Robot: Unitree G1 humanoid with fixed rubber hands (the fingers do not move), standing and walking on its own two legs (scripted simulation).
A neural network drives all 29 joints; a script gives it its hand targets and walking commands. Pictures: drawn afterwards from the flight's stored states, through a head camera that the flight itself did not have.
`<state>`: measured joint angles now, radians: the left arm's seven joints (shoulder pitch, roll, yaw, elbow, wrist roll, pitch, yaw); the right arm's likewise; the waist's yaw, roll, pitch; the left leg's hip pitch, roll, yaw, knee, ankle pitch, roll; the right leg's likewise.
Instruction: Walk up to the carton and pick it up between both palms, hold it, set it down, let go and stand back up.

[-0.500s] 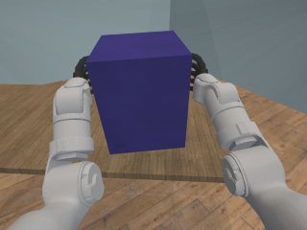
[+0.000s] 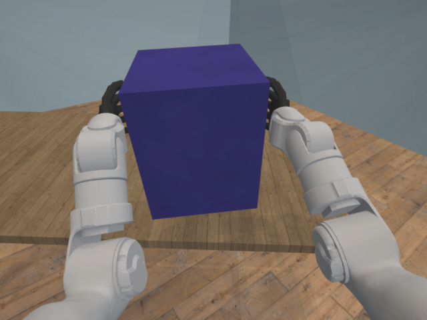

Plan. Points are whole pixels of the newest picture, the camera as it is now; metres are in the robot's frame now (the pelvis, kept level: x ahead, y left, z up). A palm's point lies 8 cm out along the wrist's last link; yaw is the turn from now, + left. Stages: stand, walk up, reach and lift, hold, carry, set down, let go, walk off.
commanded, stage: hold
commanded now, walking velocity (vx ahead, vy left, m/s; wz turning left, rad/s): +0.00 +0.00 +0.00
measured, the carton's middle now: (197, 129) +0.40 +0.00 +0.24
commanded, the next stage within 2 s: none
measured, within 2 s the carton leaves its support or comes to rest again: neither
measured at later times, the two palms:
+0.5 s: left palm (108, 122) +0.35 +0.15 +0.28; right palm (280, 115) +0.35 -0.14 +0.28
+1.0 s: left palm (118, 116) +0.36 +0.14 +0.29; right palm (288, 112) +0.36 -0.15 +0.28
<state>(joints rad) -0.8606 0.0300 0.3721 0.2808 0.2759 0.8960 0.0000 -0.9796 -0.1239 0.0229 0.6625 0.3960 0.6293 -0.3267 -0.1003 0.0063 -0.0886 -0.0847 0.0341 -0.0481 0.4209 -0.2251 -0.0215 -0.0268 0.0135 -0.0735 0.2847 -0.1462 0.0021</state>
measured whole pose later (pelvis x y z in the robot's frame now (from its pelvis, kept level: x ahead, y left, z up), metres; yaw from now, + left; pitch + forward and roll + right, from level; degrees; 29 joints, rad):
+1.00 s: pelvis -0.01 -0.01 +0.00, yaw +0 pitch -5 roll -1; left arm -0.96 0.06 0.41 0.49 0.27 0.82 -0.01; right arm -1.06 -0.11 -0.04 0.80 0.33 0.62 -0.32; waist -0.08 0.02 -0.14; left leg -0.12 0.04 -0.05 0.40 -0.20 -0.03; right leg -0.08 0.02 -0.07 0.31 -0.14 -0.02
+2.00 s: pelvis -0.01 +0.00 +0.00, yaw +0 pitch -7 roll -2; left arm -0.87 0.02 0.40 0.30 0.30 0.89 0.00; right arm -0.98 -0.11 -0.01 0.68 0.36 0.64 -0.32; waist -0.09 0.02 -0.10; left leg -0.07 0.04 -0.05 0.43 -0.22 -0.02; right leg -0.02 0.02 -0.07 0.29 -0.15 0.00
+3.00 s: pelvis +0.00 +0.00 +0.00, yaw +0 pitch -6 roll -2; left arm -0.87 0.04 0.37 0.32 0.27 0.88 0.00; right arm -0.98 -0.12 0.02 0.68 0.39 0.63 -0.33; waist -0.09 0.01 -0.10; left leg -0.09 0.04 -0.05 0.42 -0.23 -0.03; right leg -0.04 0.02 -0.07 0.29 -0.15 0.00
